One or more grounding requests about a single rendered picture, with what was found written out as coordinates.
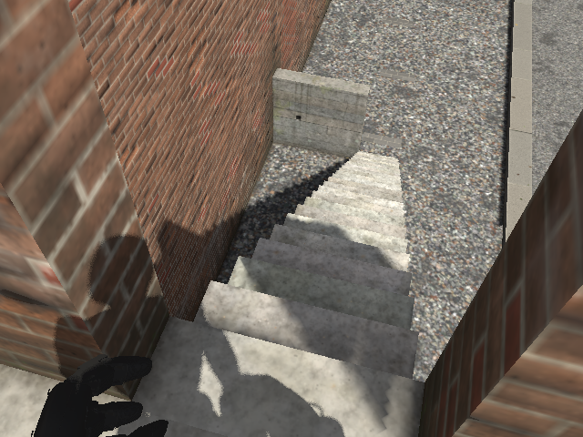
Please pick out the left robot hand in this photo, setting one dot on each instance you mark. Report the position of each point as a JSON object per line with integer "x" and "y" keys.
{"x": 70, "y": 412}

